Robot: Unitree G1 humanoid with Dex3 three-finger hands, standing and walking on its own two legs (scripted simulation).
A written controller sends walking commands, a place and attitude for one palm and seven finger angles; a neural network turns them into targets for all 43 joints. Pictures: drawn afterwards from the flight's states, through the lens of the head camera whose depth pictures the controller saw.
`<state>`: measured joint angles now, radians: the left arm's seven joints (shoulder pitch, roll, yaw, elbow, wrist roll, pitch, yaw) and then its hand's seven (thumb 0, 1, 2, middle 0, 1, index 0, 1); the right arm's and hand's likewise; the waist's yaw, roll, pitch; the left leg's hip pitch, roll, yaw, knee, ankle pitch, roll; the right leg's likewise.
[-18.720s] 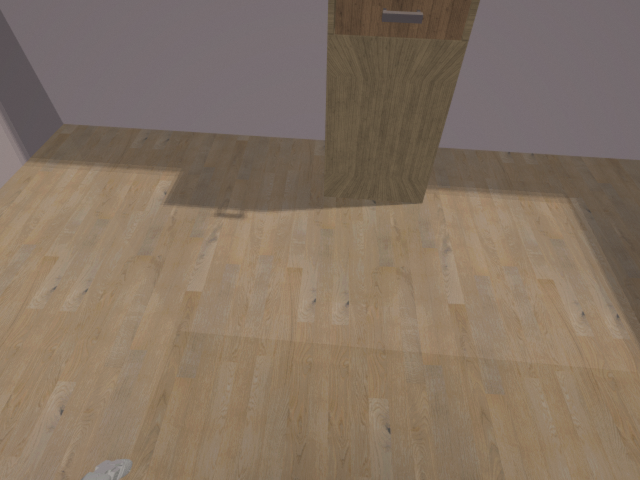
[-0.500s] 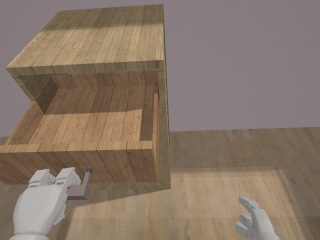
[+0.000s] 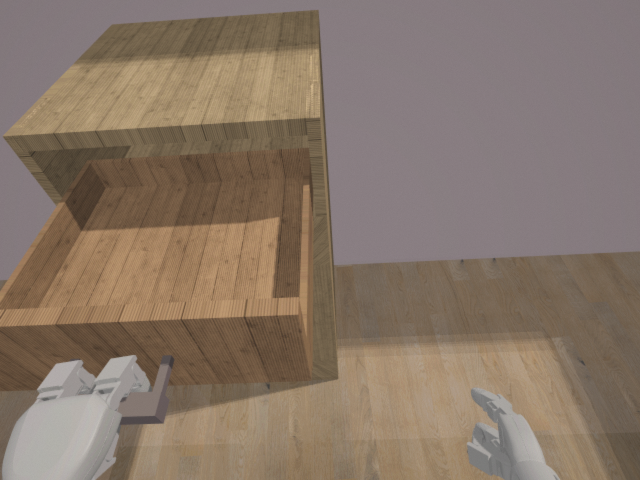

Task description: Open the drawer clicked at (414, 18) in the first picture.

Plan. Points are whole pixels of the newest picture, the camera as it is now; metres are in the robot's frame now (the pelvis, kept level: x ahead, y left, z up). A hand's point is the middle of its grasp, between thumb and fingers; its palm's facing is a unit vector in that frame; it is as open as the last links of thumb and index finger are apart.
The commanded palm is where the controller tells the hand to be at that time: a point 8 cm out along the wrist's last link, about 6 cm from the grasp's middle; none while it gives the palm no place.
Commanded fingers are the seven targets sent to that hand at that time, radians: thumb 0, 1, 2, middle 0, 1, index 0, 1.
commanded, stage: open the thumb to release the handle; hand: left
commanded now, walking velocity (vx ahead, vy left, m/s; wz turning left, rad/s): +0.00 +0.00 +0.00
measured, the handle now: (112, 387) +0.20 +0.25 +0.07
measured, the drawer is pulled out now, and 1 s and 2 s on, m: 0.30 0.30 0.30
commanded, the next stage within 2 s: lift the hand off the handle in 0.50 s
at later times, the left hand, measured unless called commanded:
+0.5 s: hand (102, 438) +0.15 +0.25 +0.06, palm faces +0.01 -0.09 -1.00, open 12.1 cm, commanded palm +0.12 +0.25 +0.11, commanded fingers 0.00 -0.50 0.30 -0.30 -1.20 -0.30 -1.20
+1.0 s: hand (105, 434) +0.15 +0.25 +0.06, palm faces +0.05 -0.09 -0.99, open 13.7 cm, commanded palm +0.13 +0.25 +0.12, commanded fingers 0.00 -0.50 0.30 -0.30 -1.20 -0.30 -1.20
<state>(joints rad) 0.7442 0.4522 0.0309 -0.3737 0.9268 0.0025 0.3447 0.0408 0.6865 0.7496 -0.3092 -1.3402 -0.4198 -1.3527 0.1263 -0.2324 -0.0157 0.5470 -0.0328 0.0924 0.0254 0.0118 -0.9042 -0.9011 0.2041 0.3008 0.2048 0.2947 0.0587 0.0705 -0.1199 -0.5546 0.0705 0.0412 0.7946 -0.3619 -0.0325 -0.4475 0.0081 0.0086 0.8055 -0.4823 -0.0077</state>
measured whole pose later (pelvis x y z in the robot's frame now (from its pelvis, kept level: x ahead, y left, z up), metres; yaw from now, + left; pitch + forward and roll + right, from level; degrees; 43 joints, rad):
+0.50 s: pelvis -0.01 -0.01 +0.01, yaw +2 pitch +4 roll +0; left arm 0.52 0.45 0.02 -0.23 0.94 -0.03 0.27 0.00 -0.23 0.42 -0.40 -1.26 -0.34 -1.23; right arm 0.10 -0.21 0.00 0.62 -0.03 0.05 -0.05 0.01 -0.90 -0.90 0.20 0.30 0.21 0.29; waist 0.10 0.08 -0.07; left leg -0.47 0.06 0.00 0.71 -0.30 -0.04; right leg -0.36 0.00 -0.04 0.73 -0.44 -0.02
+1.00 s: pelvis -0.02 +0.00 +0.01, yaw +3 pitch +4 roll +0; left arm 0.49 0.43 -0.03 -0.22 0.97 -0.02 0.32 0.00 -0.49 0.30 -0.38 -1.23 -0.33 -1.22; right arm 0.11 -0.21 -0.01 0.64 -0.03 0.07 -0.04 0.01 -0.90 -0.90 0.20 0.30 0.20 0.29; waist 0.11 0.08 -0.07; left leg -0.51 0.05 -0.01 0.74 -0.31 -0.03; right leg -0.38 -0.01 -0.04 0.75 -0.45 -0.01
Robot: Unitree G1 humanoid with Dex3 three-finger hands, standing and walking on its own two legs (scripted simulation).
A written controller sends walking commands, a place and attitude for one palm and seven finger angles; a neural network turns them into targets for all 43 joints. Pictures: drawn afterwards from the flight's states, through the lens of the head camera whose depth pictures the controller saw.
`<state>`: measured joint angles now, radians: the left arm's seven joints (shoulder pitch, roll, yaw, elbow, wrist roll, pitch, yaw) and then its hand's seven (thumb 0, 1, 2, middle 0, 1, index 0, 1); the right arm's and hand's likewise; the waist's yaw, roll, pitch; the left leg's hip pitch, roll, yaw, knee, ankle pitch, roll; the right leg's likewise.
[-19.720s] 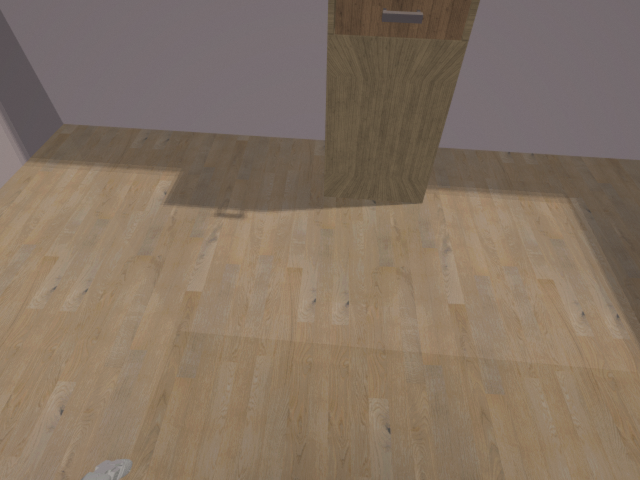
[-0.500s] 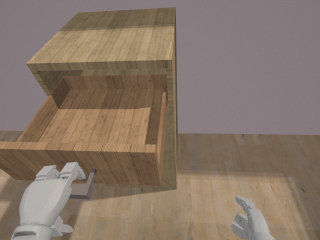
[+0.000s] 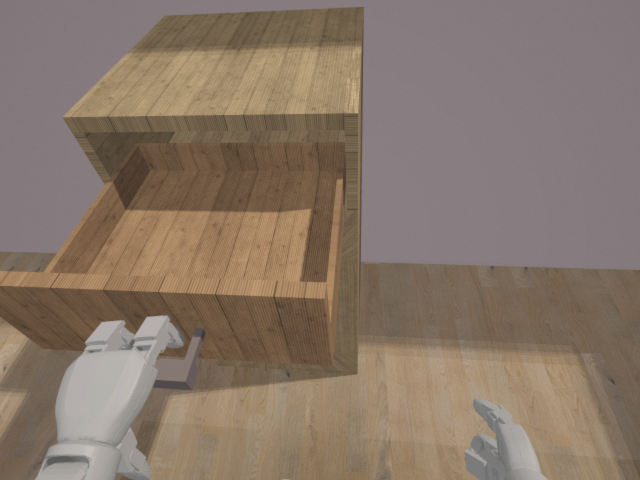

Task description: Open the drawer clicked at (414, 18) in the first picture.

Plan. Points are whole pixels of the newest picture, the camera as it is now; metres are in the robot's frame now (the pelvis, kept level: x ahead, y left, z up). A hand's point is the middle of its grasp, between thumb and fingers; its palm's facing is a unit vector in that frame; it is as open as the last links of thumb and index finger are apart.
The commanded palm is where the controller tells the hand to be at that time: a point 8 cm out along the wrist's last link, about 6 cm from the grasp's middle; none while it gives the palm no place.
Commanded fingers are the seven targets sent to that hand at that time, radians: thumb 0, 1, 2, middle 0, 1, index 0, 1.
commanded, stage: lift the hand off the handle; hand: left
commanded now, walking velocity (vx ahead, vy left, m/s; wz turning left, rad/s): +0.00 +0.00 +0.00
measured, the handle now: (148, 353) +0.23 +0.24 +0.07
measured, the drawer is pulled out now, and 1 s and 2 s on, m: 0.30 0.30 0.30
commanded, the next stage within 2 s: draw the hand back to the body in 1.20 s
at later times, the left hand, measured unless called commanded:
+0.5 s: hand (107, 366) +0.18 +0.24 +0.12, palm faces +0.10 -0.10 -0.99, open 13.4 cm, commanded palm +0.15 +0.24 +0.19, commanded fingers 0.00 -0.50 0.30 -0.30 -1.20 -0.30 -1.20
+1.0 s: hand (78, 316) +0.20 +0.24 +0.20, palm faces +0.16 -0.07 -0.98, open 13.8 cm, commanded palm +0.16 +0.24 +0.26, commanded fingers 0.00 -0.50 0.30 -0.30 -1.20 -0.30 -1.20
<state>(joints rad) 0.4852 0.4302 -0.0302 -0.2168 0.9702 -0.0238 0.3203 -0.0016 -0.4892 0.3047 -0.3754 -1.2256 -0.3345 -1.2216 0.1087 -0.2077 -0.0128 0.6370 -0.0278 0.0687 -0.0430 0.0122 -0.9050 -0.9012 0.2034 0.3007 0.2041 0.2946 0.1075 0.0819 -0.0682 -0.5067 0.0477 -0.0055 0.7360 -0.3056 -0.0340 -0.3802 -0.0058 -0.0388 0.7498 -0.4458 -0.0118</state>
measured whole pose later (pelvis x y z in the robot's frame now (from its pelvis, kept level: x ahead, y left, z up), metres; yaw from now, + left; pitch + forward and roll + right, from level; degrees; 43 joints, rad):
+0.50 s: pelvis +0.00 +0.01 +0.02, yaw +0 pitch -1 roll +0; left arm 0.46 0.47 0.00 -0.43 0.90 0.07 0.12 0.00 -0.49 0.30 -0.32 -1.20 -0.39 -1.24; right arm 0.09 -0.25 0.01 0.61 -0.01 0.05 -0.04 0.01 -0.90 -0.90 0.20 0.30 0.20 0.29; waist 0.12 0.11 -0.03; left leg -0.33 0.03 0.00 0.57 -0.23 -0.02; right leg -0.19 -0.02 -0.04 0.57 -0.36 0.00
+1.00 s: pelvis +0.00 +0.00 +0.03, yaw +1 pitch -3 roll +0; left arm 0.36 0.57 0.08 -0.58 0.78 0.17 -0.06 0.00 -0.49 0.30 -0.32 -1.20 -0.32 -1.21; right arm 0.05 -0.26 0.05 0.61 0.02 0.06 -0.01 0.01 -0.90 -0.90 0.20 0.30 0.20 0.29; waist 0.13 0.13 -0.01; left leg -0.22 0.03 0.00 0.46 -0.18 -0.03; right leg -0.09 -0.01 -0.05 0.46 -0.32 0.00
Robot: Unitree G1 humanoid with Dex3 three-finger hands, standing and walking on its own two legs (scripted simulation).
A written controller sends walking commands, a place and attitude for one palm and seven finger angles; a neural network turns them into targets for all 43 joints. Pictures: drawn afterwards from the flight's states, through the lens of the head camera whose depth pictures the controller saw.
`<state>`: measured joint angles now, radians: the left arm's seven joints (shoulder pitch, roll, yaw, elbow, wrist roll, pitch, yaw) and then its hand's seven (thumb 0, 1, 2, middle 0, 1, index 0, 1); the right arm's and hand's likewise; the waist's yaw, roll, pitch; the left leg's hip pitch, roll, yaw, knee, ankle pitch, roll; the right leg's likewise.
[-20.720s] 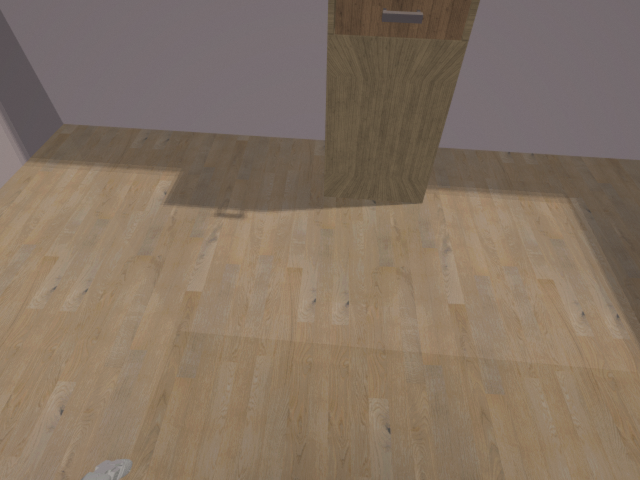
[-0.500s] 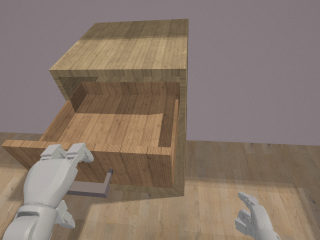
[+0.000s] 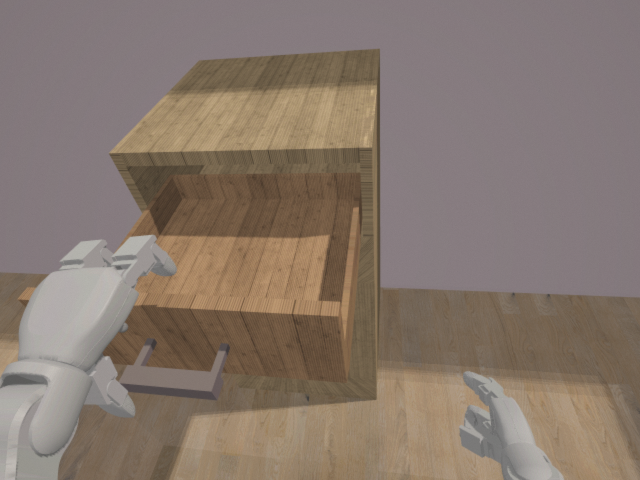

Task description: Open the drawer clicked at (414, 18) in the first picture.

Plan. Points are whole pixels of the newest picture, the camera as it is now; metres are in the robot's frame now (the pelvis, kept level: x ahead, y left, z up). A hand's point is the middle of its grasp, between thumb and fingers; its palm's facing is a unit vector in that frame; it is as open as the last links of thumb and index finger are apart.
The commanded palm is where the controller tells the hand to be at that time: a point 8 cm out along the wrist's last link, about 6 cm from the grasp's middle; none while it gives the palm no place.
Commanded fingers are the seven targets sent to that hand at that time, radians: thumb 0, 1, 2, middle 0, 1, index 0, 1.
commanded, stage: lift the hand off the handle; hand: left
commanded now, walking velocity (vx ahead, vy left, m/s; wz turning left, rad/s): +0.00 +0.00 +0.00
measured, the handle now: (178, 365) +0.23 +0.24 +0.04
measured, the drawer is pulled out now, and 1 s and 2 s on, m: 0.30 0.30 0.30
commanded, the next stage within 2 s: draw the hand back to the body in 0.20 s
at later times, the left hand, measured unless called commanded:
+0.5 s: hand (106, 323) +0.19 +0.24 +0.18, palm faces +0.15 -0.07 -0.99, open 13.8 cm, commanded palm +0.15 +0.25 +0.24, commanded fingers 0.00 -0.50 0.30 -0.30 -1.20 -0.30 -1.20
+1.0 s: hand (105, 324) +0.19 +0.23 +0.19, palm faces +0.28 -0.62 -0.74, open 13.7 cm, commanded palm +0.14 +0.27 +0.24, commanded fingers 0.00 -0.29 0.39 -0.28 -1.07 -0.28 -1.07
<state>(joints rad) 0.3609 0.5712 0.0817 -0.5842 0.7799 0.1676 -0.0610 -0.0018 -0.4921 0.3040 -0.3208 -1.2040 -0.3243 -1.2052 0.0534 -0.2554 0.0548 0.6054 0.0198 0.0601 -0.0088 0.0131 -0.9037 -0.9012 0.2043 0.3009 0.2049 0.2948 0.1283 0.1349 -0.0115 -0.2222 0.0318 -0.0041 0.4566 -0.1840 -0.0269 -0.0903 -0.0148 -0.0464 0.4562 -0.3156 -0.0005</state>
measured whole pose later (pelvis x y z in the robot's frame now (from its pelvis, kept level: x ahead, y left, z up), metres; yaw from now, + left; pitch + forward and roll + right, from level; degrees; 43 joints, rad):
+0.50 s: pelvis +0.00 +0.00 +0.00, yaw +1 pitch -2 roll +0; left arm 0.38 0.63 0.18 -0.61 0.70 0.10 -0.09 0.00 -0.49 0.30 -0.32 -1.20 -0.32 -1.20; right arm 0.08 -0.27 0.04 0.59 0.03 0.03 0.00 0.01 -0.90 -0.90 0.20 0.30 0.20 0.29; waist 0.13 0.13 -0.01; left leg -0.26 0.03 -0.02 0.49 -0.20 -0.03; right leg -0.11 -0.01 -0.06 0.47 -0.32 0.00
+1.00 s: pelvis +0.00 +0.01 +0.00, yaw +0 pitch -2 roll -1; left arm 0.50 0.48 0.31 -0.65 0.15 -0.03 0.01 0.00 -0.47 0.31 -0.32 -1.19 -0.32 -1.19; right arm 0.10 -0.23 0.04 0.56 0.03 -0.06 -0.03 0.01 -0.90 -0.90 0.20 0.30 0.20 0.29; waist 0.10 0.11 0.03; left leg -0.26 0.03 0.00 0.52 -0.22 -0.01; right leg -0.10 -0.02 -0.04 0.47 -0.32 0.01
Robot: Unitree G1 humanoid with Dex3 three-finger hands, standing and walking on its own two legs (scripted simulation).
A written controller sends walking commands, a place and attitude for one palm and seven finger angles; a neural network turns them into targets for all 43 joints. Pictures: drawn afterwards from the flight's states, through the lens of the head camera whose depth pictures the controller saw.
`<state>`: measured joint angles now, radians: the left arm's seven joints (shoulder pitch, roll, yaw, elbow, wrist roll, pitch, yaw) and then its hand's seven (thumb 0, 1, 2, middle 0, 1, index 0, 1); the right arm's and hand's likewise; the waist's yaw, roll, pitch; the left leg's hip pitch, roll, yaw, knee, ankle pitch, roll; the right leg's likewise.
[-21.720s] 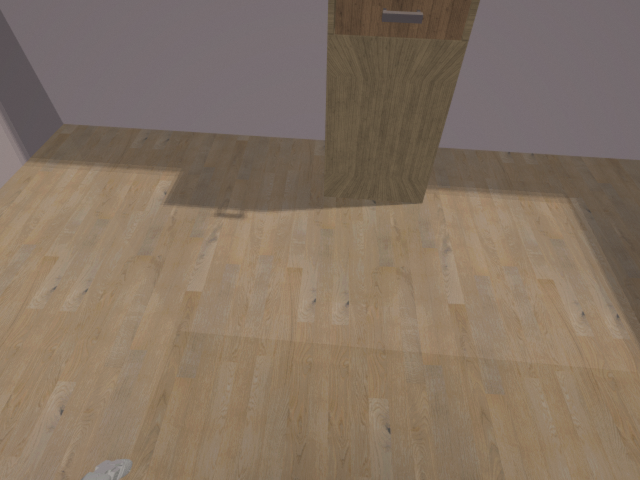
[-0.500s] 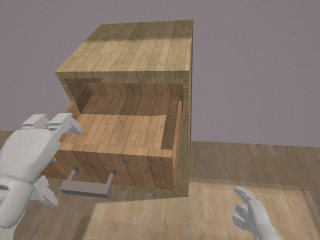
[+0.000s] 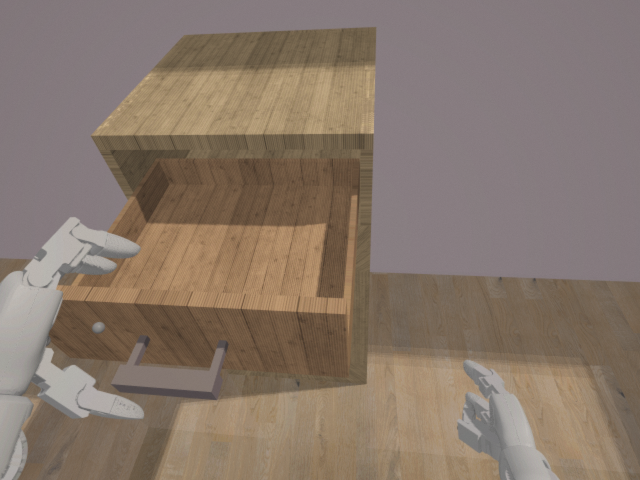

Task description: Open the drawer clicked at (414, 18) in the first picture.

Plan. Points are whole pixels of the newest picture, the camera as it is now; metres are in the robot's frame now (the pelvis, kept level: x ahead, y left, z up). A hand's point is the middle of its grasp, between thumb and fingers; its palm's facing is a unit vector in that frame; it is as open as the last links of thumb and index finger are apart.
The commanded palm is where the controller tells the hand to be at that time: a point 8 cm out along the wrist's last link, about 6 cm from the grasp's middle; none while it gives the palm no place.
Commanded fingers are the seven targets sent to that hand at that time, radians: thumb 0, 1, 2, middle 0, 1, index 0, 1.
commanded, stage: draw the hand back to the body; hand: left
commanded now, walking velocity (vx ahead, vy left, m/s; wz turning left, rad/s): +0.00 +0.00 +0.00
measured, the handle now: (174, 364) +0.22 +0.22 +0.04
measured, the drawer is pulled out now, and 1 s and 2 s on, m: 0.30 0.30 0.30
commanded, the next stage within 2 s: step back with the hand held close in 0.90 s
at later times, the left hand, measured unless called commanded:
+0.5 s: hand (110, 287) +0.21 +0.21 +0.22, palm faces +0.41 -0.80 -0.43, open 10.4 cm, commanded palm +0.16 +0.26 +0.23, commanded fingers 0.00 0.58 0.76 -0.22 -0.50 -0.22 -0.50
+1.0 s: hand (110, 286) +0.21 +0.21 +0.22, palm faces +0.44 -0.80 -0.40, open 7.5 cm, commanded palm +0.16 +0.26 +0.23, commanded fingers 0.00 0.90 0.90 -0.20 -0.30 -0.20 -0.30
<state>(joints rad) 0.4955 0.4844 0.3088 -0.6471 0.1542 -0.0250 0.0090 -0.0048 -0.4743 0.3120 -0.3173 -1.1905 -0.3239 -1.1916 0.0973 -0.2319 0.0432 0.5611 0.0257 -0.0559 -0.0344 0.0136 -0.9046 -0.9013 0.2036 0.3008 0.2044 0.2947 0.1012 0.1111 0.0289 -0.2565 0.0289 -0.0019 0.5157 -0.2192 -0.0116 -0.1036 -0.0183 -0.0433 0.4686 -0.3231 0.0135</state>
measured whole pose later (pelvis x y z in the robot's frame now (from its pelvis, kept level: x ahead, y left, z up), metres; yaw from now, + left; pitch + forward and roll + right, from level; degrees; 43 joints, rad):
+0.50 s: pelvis +0.02 -0.01 +0.00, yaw -2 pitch -2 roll +0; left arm 0.51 0.37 0.38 -0.62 -0.08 -0.15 0.10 0.00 0.24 0.62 -0.26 -0.72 -0.26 -0.72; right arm 0.19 -0.22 0.00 0.64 0.02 -0.12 -0.07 0.01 -0.90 -0.90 0.20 0.30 0.20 0.29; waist 0.06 0.07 0.01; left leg -0.19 0.05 0.02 0.46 -0.23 -0.03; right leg -0.05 0.00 -0.02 0.42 -0.32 0.00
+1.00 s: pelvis +0.02 -0.02 +0.00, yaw -1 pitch -2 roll +0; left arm 0.48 0.35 0.37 -0.60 -0.09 -0.12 0.10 0.01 0.87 0.89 -0.21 -0.32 -0.22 -0.32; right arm 0.16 -0.21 0.01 0.61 0.02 -0.09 -0.06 0.01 -0.90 -0.90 0.20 0.30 0.21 0.29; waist 0.07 0.07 0.00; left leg -0.19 0.05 0.01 0.46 -0.23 -0.04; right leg -0.04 0.00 -0.03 0.42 -0.33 -0.01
